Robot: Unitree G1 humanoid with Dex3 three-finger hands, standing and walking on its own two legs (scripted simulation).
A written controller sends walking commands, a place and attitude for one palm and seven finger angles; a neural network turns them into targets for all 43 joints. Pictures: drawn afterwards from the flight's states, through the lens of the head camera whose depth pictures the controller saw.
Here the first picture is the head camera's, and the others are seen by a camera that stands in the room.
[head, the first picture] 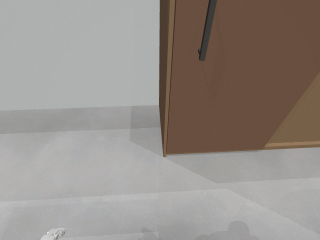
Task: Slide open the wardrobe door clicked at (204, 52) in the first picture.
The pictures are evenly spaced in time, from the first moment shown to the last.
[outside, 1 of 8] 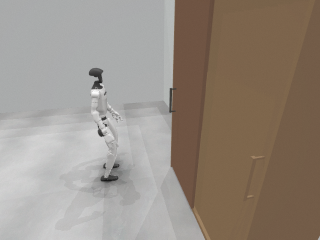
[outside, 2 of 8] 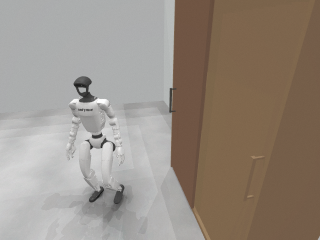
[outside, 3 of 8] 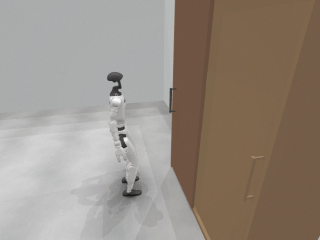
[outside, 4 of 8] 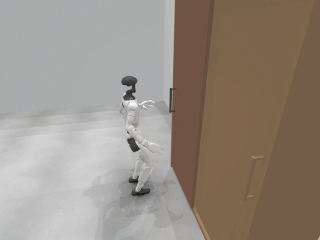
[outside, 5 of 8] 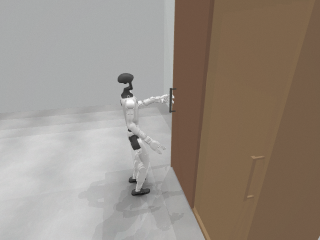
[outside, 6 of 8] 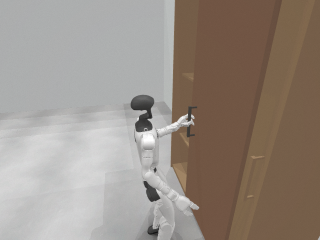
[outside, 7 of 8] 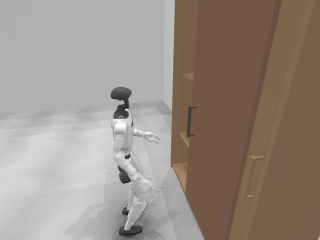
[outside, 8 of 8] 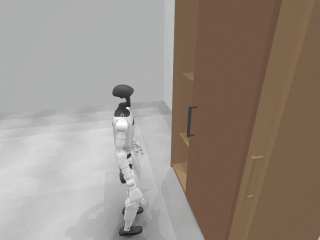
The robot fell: no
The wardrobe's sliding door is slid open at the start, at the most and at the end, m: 0.00 0.54 0.54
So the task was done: yes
